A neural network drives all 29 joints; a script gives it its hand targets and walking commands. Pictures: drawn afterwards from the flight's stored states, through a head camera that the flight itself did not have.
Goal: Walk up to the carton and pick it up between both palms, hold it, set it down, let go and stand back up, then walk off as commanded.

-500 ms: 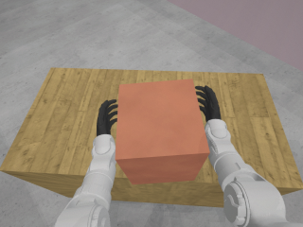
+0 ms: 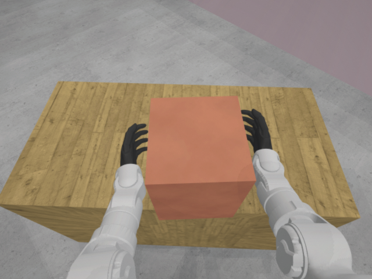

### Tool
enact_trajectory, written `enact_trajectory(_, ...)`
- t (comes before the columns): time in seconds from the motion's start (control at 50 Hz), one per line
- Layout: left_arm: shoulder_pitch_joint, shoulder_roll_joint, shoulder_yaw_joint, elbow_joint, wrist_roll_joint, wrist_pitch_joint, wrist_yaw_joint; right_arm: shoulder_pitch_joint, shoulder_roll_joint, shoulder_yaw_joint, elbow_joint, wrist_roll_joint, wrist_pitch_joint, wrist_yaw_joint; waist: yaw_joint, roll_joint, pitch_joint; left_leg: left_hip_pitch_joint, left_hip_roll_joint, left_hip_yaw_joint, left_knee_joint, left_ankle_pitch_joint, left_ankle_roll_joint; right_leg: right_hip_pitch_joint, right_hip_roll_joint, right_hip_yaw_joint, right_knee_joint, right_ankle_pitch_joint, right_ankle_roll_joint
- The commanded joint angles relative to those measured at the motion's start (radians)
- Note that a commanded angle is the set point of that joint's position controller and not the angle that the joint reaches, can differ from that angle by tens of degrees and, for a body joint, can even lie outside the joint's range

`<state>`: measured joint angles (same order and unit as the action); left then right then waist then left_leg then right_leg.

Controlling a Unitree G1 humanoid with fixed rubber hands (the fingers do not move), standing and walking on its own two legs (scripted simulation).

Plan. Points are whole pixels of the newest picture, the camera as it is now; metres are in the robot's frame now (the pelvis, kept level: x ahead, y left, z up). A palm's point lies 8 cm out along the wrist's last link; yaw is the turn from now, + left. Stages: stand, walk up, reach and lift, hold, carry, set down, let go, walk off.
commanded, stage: set down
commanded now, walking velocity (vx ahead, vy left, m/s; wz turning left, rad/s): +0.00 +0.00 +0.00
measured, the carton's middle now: (195, 162) +0.41 +0.03 -0.05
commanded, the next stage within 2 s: none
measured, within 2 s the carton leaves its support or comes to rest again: neither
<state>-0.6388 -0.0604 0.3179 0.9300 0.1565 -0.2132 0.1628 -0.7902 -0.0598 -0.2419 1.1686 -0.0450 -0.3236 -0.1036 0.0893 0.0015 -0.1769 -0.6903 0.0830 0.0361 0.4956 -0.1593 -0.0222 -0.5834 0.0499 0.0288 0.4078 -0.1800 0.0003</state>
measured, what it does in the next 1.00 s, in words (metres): stands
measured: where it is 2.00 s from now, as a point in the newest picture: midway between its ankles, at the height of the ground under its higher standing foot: outside the picture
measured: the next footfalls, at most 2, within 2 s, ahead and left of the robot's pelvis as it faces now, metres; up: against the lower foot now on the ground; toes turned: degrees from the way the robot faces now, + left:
none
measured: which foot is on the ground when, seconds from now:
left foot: down 0.00-1.00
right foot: down 0.00-1.00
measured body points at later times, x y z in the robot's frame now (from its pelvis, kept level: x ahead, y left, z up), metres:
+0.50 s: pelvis -0.01 +0.00 +0.00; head +0.07 +0.01 +0.44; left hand +0.32 +0.20 -0.03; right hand +0.38 -0.14 -0.02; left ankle +0.02 +0.13 -0.73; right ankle -0.01 -0.13 -0.73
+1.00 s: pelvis -0.03 +0.00 +0.00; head +0.02 +0.01 +0.45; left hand +0.26 +0.20 -0.04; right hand +0.31 -0.18 -0.03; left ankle +0.02 +0.13 -0.73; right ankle -0.01 -0.13 -0.73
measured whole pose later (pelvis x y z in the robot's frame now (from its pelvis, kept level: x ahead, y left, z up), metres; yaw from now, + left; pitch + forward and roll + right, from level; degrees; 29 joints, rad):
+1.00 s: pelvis -0.03 +0.00 +0.00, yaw +0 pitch +12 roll -2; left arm -0.23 -0.05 0.20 0.84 -0.02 -0.38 0.16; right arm -0.38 -0.16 -0.04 1.15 0.20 -0.51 0.04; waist 0.06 0.01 -0.12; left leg -0.57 0.08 0.04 0.50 -0.14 -0.02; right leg -0.46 0.05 0.03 0.42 -0.17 0.00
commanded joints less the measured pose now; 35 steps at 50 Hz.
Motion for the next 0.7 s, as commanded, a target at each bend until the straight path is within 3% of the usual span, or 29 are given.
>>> enact_trajectory(0.0, -0.27, -0.003, -0.081, -0.2, 0.01, -0.039, 0.002, -0.321, -0.11, 0.078, -0.094, 0.009, -0.05, 0.033, -0.011, 0.007, -0.615, 0.568, -0.041, 0.015, 0.074, 0.569, -0.032, 0.226, 0.032, -0.072, 0.034, 0.362, 0.005)
enact_trajectory(0.02, -0.248, 0.031, -0.075, -0.208, -0.001, -0.047, 0.003, -0.311, -0.133, 0.099, -0.147, 0.019, -0.055, 0.034, 0.009, -0.002, -0.657, 0.568, -0.043, 0.023, 0.073, 0.567, -0.033, 0.259, 0.037, -0.069, 0.037, 0.374, 0.0)
enact_trajectory(0.04, -0.217, 0.006, -0.105, -0.258, -0.014, -0.056, 0.005, -0.274, -0.131, 0.093, -0.125, 0.023, -0.063, 0.04, -0.014, 0.003, -0.673, 0.599, -0.037, 0.01, 0.076, 0.591, -0.035, 0.249, 0.037, -0.075, 0.041, 0.39, -0.001)
enact_trajectory(0.06, -0.181, 0.009, -0.097, -0.256, -0.015, -0.058, 0.003, -0.226, -0.128, 0.097, -0.119, 0.016, -0.067, 0.037, -0.018, -0.005, -0.642, 0.594, -0.037, 0.007, 0.083, 0.613, -0.033, 0.257, 0.038, -0.074, 0.041, 0.407, -0.002)
enact_trajectory(0.08, -0.24, 0.03, -0.106, -0.228, -0.025, -0.062, 0.001, -0.296, -0.155, 0.076, -0.104, 0.019, -0.07, 0.037, -0.016, 0.024, -0.639, 0.586, -0.039, 0.007, 0.077, 0.573, -0.043, 0.218, 0.028, -0.073, 0.036, 0.341, -0.003)
enact_trajectory(0.1, -0.15, 0.067, -0.079, -0.228, -0.001, -0.058, 0.005, -0.196, -0.189, 0.095, -0.087, 0.038, -0.075, 0.04, -0.012, 0.027, -0.585, 0.604, -0.039, 0.007, 0.067, 0.593, -0.045, 0.25, 0.033, -0.072, 0.033, 0.368, -0.011)
enact_trajectory(0.16, -0.253, 0.046, -0.111, -0.234, -0.042, -0.086, 0.009, -0.306, -0.163, 0.104, -0.146, 0.049, -0.078, 0.05, -0.008, 0.011, -0.608, 0.553, -0.045, 0.011, 0.065, 0.528, -0.037, 0.216, 0.031, -0.07, 0.032, 0.305, -0.007)
enact_trajectory(0.18, -0.199, 0.047, -0.142, -0.273, -0.058, -0.086, 0.011, -0.244, -0.197, 0.106, -0.171, 0.055, -0.094, 0.048, -0.037, 0.029, -0.64, 0.588, -0.041, 0.003, 0.077, 0.572, -0.049, 0.216, 0.042, -0.08, 0.041, 0.357, -0.011)
enact_trajectory(0.22, -0.124, 0.11, -0.119, -0.268, -0.064, -0.093, 0.005, -0.162, -0.239, 0.118, -0.173, 0.069, -0.101, 0.047, -0.041, -0.005, -0.625, 0.574, -0.048, 0.001, 0.081, 0.585, -0.045, 0.248, 0.038, -0.07, 0.04, 0.421, -0.002)
enact_trajectory(0.24, -0.185, 0.114, -0.122, -0.27, -0.07, -0.107, 0.008, -0.23, -0.238, 0.11, -0.192, 0.066, -0.108, 0.046, -0.038, 0.005, -0.634, 0.546, -0.054, 0.004, 0.083, 0.561, -0.045, 0.234, 0.036, -0.067, 0.05, 0.396, -0.003)
enact_trajectory(0.26, -0.083, 0.134, -0.14, -0.295, -0.07, -0.109, 0.007, -0.143, -0.264, 0.144, -0.221, 0.088, -0.118, 0.044, -0.034, 0.023, -0.663, 0.564, -0.058, -0.003, 0.092, 0.596, -0.048, 0.275, 0.039, -0.066, 0.067, 0.457, -0.008)
enact_trajectory(0.28, -0.177, 0.134, -0.148, -0.284, -0.08, -0.125, 0.014, -0.225, -0.273, 0.109, -0.2, 0.079, -0.125, 0.052, -0.052, 0.041, -0.671, 0.536, -0.06, -0.008, 0.085, 0.553, -0.056, 0.239, 0.041, -0.079, 0.069, 0.383, -0.007)
enact_trajectory(0.3, -0.04, 0.141, -0.146, -0.288, -0.079, -0.122, 0.006, -0.104, -0.279, 0.159, -0.221, 0.096, -0.143, 0.047, -0.037, 0.018, -0.649, 0.574, -0.055, -0.009, 0.093, 0.62, -0.055, 0.271, 0.046, -0.069, 0.062, 0.448, -0.008)
enact_trajectory(0.34, -0.041, 0.15, -0.18, -0.323, -0.113, -0.142, 0.011, -0.112, -0.314, 0.175, -0.263, 0.125, -0.167, 0.056, -0.037, 0.059, -0.668, 0.58, -0.056, -0.018, 0.102, 0.648, -0.067, 0.239, 0.049, -0.076, 0.075, 0.434, -0.016)
enact_trajectory(0.36, -0.048, 0.148, -0.182, -0.334, -0.126, -0.147, 0.008, -0.106, -0.316, 0.182, -0.265, 0.135, -0.175, 0.059, -0.05, 0.026, -0.671, 0.585, -0.056, -0.019, 0.105, 0.641, -0.06, 0.241, 0.05, -0.077, 0.068, 0.43, -0.013)
enact_trajectory(0.4, -0.048, 0.165, -0.195, -0.302, -0.121, -0.156, 0.014, -0.122, -0.34, 0.195, -0.244, 0.154, -0.175, 0.069, -0.031, 0.052, -0.623, 0.569, -0.057, -0.014, 0.091, 0.587, -0.069, 0.237, 0.045, -0.074, 0.065, 0.382, -0.022)
enact_trajectory(0.42, 0.011, 0.151, -0.224, -0.325, -0.127, -0.162, 0.008, -0.046, -0.321, 0.23, -0.229, 0.174, -0.177, 0.072, -0.051, 0.07, -0.597, 0.6, -0.059, -0.023, 0.087, 0.595, -0.07, 0.25, 0.044, -0.071, 0.056, 0.395, -0.028)
enact_trajectory(0.44, -0.023, 0.172, -0.202, -0.321, -0.124, -0.16, 0.006, -0.086, -0.33, 0.229, -0.22, 0.178, -0.171, 0.075, -0.053, 0.051, -0.581, 0.569, -0.067, -0.012, 0.08, 0.555, -0.061, 0.262, 0.044, -0.065, 0.052, 0.381, -0.022)
enact_trajectory(0.46, 0.083, 0.144, -0.224, -0.345, -0.137, -0.163, 0.001, 0.009, -0.325, 0.266, -0.228, 0.204, -0.189, 0.078, -0.062, 0.04, -0.548, 0.605, -0.058, -0.027, 0.079, 0.6, -0.062, 0.278, 0.047, -0.067, 0.055, 0.425, -0.022)
enact_trajectory(0.48, -0.044, 0.177, -0.209, -0.314, -0.144, -0.175, 0.004, -0.103, -0.363, 0.236, -0.218, 0.195, -0.18, 0.086, -0.052, 0.035, -0.554, 0.547, -0.059, -0.018, 0.064, 0.515, -0.055, 0.263, 0.049, -0.066, 0.052, 0.347, -0.024)
enact_trajectory(0.5, -0.057, 0.178, -0.229, -0.285, -0.153, -0.181, 0.005, -0.112, -0.362, 0.238, -0.216, 0.207, -0.179, 0.088, -0.062, 0.044, -0.547, 0.536, -0.063, -0.015, 0.06, 0.464, -0.054, 0.254, 0.041, -0.063, 0.04, 0.305, -0.027)
enact_trajectory(0.54, 0.085, 0.175, -0.23, -0.335, -0.148, -0.188, 0.001, 0.002, -0.343, 0.288, -0.265, 0.243, -0.187, 0.095, -0.055, 0.015, -0.539, 0.553, -0.073, -0.015, 0.048, 0.461, -0.048, 0.315, 0.047, -0.059, 0.04, 0.368, -0.025)
enact_trajectory(0.56, 0.107, 0.155, -0.251, -0.354, -0.141, -0.192, 0.002, 0.051, -0.354, 0.288, -0.19, 0.248, -0.192, 0.102, -0.073, 0.05, -0.508, 0.578, -0.061, -0.028, 0.026, 0.434, -0.058, 0.299, 0.045, -0.059, 0.023, 0.34, -0.033)
enact_trajectory(0.58, 0.027, 0.158, -0.256, -0.356, -0.153, -0.196, 0.012, -0.047, -0.378, 0.265, -0.221, 0.248, -0.189, 0.114, -0.076, 0.035, -0.548, 0.56, -0.06, -0.025, 0.028, 0.409, -0.051, 0.266, 0.057, -0.069, 0.028, 0.29, -0.035)
enact_trajectory(0.6, 0.037, 0.167, -0.261, -0.358, -0.157, -0.2, 0.013, -0.024, -0.368, 0.284, -0.212, 0.265, -0.192, 0.12, -0.059, 0.058, -0.533, 0.545, -0.063, -0.026, 0.029, 0.397, -0.054, 0.258, 0.054, -0.068, 0.035, 0.268, -0.044)
enact_trajectory(0.62, -0.018, 0.179, -0.258, -0.331, -0.166, -0.202, 0.016, -0.072, -0.378, 0.267, -0.213, 0.258, -0.186, 0.122, -0.063, 0.045, -0.535, 0.531, -0.063, -0.025, 0.029, 0.356, -0.047, 0.23, 0.057, -0.068, 0.035, 0.218, -0.046)
enact_trajectory(0.68, 0.159, 0.165, -0.257, -0.348, -0.159, -0.2, 0.011, 0.098, -0.362, 0.316, -0.213, 0.288, -0.189, 0.132, -0.052, 0.019, -0.454, 0.563, -0.067, -0.014, 0.011, 0.351, -0.039, 0.294, 0.043, -0.051, 0.014, 0.241, -0.039)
